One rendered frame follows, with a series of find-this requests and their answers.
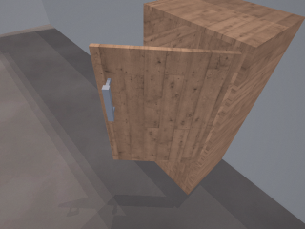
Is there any cupboard door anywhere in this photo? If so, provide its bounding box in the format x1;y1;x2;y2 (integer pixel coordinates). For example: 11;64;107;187
89;43;242;163

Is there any handle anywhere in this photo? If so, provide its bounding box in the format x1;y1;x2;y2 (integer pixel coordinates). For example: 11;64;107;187
101;78;115;122

